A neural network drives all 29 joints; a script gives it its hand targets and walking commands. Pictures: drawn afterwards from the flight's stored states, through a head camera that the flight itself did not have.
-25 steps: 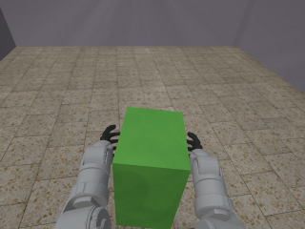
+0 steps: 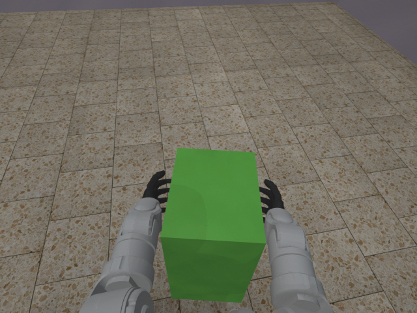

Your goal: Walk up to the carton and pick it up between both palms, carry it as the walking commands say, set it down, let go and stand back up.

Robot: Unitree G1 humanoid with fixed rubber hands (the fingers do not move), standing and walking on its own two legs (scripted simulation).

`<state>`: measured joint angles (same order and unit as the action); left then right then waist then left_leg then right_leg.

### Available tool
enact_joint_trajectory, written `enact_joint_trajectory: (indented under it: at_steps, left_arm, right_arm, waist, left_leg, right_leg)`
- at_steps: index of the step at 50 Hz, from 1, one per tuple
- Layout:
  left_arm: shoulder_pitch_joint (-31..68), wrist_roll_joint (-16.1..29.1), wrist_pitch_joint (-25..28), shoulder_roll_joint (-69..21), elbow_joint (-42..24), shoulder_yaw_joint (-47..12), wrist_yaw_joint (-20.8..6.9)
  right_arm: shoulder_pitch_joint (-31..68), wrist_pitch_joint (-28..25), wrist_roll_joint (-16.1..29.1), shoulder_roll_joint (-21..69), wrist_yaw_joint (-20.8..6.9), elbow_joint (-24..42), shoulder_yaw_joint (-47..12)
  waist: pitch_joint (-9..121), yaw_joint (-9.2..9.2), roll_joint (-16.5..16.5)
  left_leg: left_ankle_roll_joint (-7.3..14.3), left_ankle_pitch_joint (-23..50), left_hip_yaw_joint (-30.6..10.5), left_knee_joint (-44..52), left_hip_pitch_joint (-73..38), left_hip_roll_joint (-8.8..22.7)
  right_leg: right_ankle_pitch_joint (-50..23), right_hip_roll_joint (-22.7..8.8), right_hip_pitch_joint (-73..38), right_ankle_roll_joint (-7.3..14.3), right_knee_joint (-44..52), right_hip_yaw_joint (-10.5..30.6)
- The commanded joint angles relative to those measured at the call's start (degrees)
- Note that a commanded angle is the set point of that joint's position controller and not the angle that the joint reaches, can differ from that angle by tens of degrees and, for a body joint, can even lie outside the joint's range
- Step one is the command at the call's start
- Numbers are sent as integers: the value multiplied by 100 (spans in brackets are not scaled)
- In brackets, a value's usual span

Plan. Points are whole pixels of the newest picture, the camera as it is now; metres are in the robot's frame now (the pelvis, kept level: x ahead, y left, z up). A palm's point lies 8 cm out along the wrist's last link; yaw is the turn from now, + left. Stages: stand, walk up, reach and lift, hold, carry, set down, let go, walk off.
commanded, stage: set down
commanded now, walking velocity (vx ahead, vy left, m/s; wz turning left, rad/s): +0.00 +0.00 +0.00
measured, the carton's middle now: (211, 229) +0.31 -0.03 -0.07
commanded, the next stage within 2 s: none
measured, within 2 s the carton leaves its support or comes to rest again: neither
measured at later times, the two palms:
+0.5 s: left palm (165, 223) +0.35 +0.07 -0.13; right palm (269, 232) +0.31 -0.18 -0.12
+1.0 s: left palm (171, 227) +0.38 +0.06 -0.22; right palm (261, 233) +0.34 -0.19 -0.21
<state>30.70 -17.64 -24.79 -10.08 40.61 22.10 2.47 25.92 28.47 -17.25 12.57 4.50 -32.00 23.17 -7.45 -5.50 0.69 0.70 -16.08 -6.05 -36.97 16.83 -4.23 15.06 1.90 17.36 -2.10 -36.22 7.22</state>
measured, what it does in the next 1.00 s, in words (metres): lowers itself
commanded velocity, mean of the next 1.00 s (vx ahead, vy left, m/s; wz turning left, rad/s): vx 0.00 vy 0.00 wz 0.00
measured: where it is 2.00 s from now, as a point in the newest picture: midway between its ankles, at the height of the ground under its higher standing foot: outside the picture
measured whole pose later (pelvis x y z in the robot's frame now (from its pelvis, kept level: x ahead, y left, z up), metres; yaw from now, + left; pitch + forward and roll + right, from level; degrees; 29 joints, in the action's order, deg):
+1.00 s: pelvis -0.05 -0.02 -0.13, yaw -1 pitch +22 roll +0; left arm 47.5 -9.2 -7.1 -1.9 47.1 15.8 6.9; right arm 42.5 10.7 -6.7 6.9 10.0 -36.8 20.6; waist -8.2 -4.4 -0.6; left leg -3.5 -26.2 -7.9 -76.7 72.5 -6.3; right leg 24.0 8.3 73.5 -2.7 -75.6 7.4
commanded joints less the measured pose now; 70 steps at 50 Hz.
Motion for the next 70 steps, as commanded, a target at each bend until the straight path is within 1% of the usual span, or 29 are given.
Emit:
enact_joint_trajectory:
  at_steps: [1, 4, 5, 7, 9, 11, 15, 17, 20, 27, 29, 31, 33, 36, 38, 40, 41, 42, 44, 45, 46, 47, 50, 57, 58, 60, 61, 62, 70]
  left_arm:
    - [2406, 1023, 703, -6288, -249, -3506, -975]
    - [2502, 1389, 1082, -6413, -990, -4315, -851]
    - [2298, 1296, 1178, -6224, -1031, -4223, -802]
    - [2228, 1344, 1419, -5971, -1282, -4462, -645]
    - [1921, 1275, 1550, -5867, -1209, -4440, -525]
    - [1232, 1063, 1634, -5718, -765, -4377, -413]
    - [859, 858, 1986, -5403, -337, -4146, -321]
    - [693, 755, 2065, -5306, -46, -4017, -275]
    - [1339, 889, 2431, -4868, -613, -4258, -158]
    - [1912, 1092, 2551, -4759, -512, -4391, -14]
    - [2296, 1233, 2581, -4337, -779, -4369, 30]
    - [2434, 1191, 2473, -4191, -523, -4268, 20]
    - [2773, 1103, 2433, -3908, -503, -3945, 17]
    - [3304, 1127, 2245, -3812, -398, -3694, 36]
    - [3784, 936, 2129, -3168, -13, -3173, 63]
    - [4021, 986, 2061, -3263, 56, -3093, -35]
    - [4155, 936, 1951, -3361, 347, -2985, -79]
    - [4437, 946, 1965, -3422, 180, -2860, -99]
    - [4570, 860, 1936, -3757, 272, -2850, -163]
    - [4693, 818, 1945, -3826, 231, -2707, -208]
    - [5150, 934, 1916, -4236, 64, -2986, -228]
    - [5179, 885, 1900, -4216, 144, -2860, -262]
    - [5389, 1047, 1865, -4477, -164, -2932, -288]
    - [5069, 1358, 1615, -5082, 102, -3633, -409]
    - [4845, 1395, 1617, -5276, -60, -3717, -382]
    - [5245, 1598, 1632, -5156, -489, -3959, -403]
    - [5403, 1604, 1597, -5160, -365, -4019, -330]
    - [5151, 1509, 1595, -5201, -25, -3886, -295]
    - [4749, 1085, 1617, -5099, 269, -3613, 51]
  right_arm:
    - [3073, -781, 963, 4995, -1211, 571, -3236]
    - [2212, -1092, 1121, 4961, -1185, 590, -3470]
    - [2186, -1164, 1135, 5007, -1178, 605, -3465]
    - [1443, -1320, 936, 4793, -1197, 318, -3289]
    - [1370, -1535, 923, 4413, -1206, 354, -3190]
    - [1226, -1707, 960, 4498, -1233, 148, -3384]
    - [1721, -2202, 1117, 4404, -1109, 568, -3687]
    - [1742, -2306, 1013, 4073, -1075, 465, -3612]
    - [1632, -2545, 1119, 4097, -953, 243, -3704]
    - [2263, -2889, 1125, 3422, -486, 700, -3651]
    - [2504, -2855, 1233, 3410, -353, 642, -3731]
    - [2530, -2757, 1171, 3502, -251, 521, -3618]
    - [2856, -2661, 1190, 3727, -128, 405, -3601]
    - [3695, -2556, 1324, 3590, 32, 834, -3613]
    - [4194, -2403, 1399, 3579, 105, 548, -3560]
    - [4514, -2255, 1272, 3692, 188, 380, -3491]
    - [4449, -2182, 1115, 3691, 168, 87, -3181]
    - [4635, -2120, 1160, 3937, 132, 30, -3283]
    - [4911, -2065, 1244, 4447, 83, 12, -3237]
    - [5208, -2055, 1427, 4841, 39, 85, -3463]
    - [5448, -2088, 1428, 4780, 2, 210, -3380]
    - [5474, -1993, 1452, 5096, -45, -66, -3387]
    - [5593, -1976, 1441, 5205, -162, 67, -3538]
    - [5267, -1889, 1205, 4758, -209, 138, -3577]
    - [5413, -1916, 1260, 4830, -260, 420, -3730]
    - [5433, -1925, 1328, 4708, -279, 616, -3772]
    - [5351, -1933, 1364, 4485, -346, 274, -3526]
    - [5167, -1911, 1286, 4566, -395, 36, -3408]
    - [5992, -2127, 1595, 3918, -800, 470, -3354]
  waist:
    - [3703, -301, -266]
    - [4496, -715, -480]
    - [4764, -617, -321]
    - [4951, -844, -282]
    - [4940, -763, -515]
    - [4961, -382, -590]
    - [5308, -83, -257]
    - [5190, -86, -393]
    - [5578, -97, -467]
    - [6154, -453, -648]
    - [6289, -267, -428]
    - [6076, -419, -494]
    - [5902, -336, -111]
    - [5874, -286, -121]
    - [5442, 100, -104]
    - [5230, 70, 18]
    - [5144, -40, -38]
    - [5075, 134, -109]
    - [5525, 112, 25]
    - [5798, 434, -107]
    - [6218, 157, -286]
    - [6145, 351, -162]
    - [6852, 365, -155]
    - [7523, -379, -99]
    - [8017, -297, -204]
    - [8081, -525, -136]
    - [7765, -539, -498]
    - [7390, -602, -368]
    - [7450, -150, -815]
  left_leg:
    - [69, 2051, -311, 363, -840, -152]
    - [-123, 3005, -378, 84, -866, -122]
    - [-122, 3281, -380, 22, -901, -140]
    - [-201, 3883, -523, -111, -896, -20]
    - [-294, 4282, -588, -240, -609, -16]
    - [-276, 4250, -499, -348, -455, -115]
    - [-140, 3976, -409, -650, 127, -272]
    - [-141, 3662, -388, -751, 518, -372]
    - [-153, 3757, -392, -1114, 763, -348]
    - [-218, 2163, -54, -1706, 1432, -550]
    - [-221, 1468, 53, -1843, 1728, -596]
    - [-232, 892, 148, -1997, 2061, -586]
    - [-145, 401, 226, -2055, 2548, -582]
    - [-139, -548, 470, -2297, 3063, -593]
    - [-79, -1272, 520, -2464, 3448, -569]
    - [-80, -1404, 580, -2587, 3752, -629]
    - [-93, -1519, 633, -2637, 3843, -650]
    - [-99, -1484, 646, -2711, 4036, -654]
    - [-40, -1244, 614, -2873, 3966, -653]
    - [-6, -1158, 598, -3011, 3904, -615]
    - [-82, -986, 599, -3083, 3767, -656]
    - [-68, -1063, 702, -3139, 4033, -673]
    - [-52, -372, 583, -3301, 3798, -696]
    - [-205, 411, 382, -3732, 3781, -791]
    - [-261, 574, 440, -3957, 3692, -806]
    - [-290, 623, 383, -4096, 3853, -826]
    - [-332, 677, 288, -4045, 3656, -806]
    - [-335, 618, 306, -4036, 3855, -820]
    - [-350, 940, 131, -4279, 3400, -781]
  right_leg:
    - [-2007, 380, -116, 223, 173, -430]
    - [-2748, 442, -46, 201, -63, -408]
    - [-2939, 452, 76, 139, -106, -427]
    - [-3171, 460, 354, 131, -230, -360]
    - [-3196, 440, 674, 132, -471, -350]
    - [-3054, 456, 940, 150, -516, -293]
    - [-3280, 523, 1062, 51, -825, -317]
    - [-2992, 574, 1520, 55, -1014, -375]
    - [-2981, 642, 1730, 27, -1334, -366]
    - [-2220, 733, 2082, 50, -1845, -534]
    - [-1705, 772, 2008, 0, -1971, -613]
    - [-1322, 767, 2041, -4, -2031, -562]
    - [-941, 786, 1932, -127, -1980, -572]
    - [-24, 806, 1871, -154, -2100, -562]
    - [1060, 766, 2213, -196, -2094, -452]
    - [1356, 797, 2157, -207, -2097, -487]
    - [1495, 799, 2226, -154, -2147, -501]
    - [1541, 810, 2251, -124, -2224, -488]
    - [1164, 851, 2281, -211, -2467, -556]
    - [1259, 828, 2293, -226, -2517, -449]
    - [1001, 868, 2458, -217, -2689, -566]
    - [1051, 887, 2400, -247, -2687, -545]
    - [121, 928, 2381, -223, -3104, -582]
    - [-726, 945, 3108, -291, -3681, -912]
    - [-818, 938, 3014, -247, -3821, -872]
    - [-944, 932, 3150, -240, -3918, -894]
    - [-908, 956, 3765, -180, -4074, -965]
    - [-803, 988, 3952, -189, -3982, -977]
    - [-762, 942, 5254, -142, -4603, -1137]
